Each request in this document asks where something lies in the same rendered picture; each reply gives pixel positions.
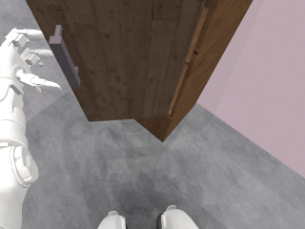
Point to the robot left shin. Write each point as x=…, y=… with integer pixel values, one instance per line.
x=112, y=213

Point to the robot right shin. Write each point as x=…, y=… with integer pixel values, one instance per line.
x=171, y=207

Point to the robot left upper arm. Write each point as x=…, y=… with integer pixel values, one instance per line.
x=17, y=172

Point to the cupboard door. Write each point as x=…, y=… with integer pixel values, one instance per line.
x=130, y=54

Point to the handle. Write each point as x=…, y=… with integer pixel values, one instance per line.
x=63, y=57

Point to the robot shin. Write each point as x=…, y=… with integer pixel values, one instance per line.
x=171, y=207
x=112, y=213

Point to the left robot forearm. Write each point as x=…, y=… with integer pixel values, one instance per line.
x=12, y=119

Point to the robot left hand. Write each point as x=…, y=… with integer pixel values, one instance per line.
x=11, y=62

